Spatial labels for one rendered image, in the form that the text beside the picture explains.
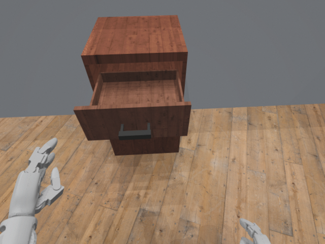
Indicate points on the left robot forearm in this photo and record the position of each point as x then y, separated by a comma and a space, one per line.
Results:
19, 230

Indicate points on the cabinet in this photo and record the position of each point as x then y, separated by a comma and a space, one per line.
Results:
137, 43

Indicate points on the right robot hand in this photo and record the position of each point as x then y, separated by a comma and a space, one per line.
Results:
254, 232

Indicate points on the left robot hand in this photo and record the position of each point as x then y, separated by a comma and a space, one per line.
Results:
25, 199

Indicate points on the handle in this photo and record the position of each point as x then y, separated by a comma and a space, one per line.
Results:
138, 134

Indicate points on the drawer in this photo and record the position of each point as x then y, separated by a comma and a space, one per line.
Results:
135, 98

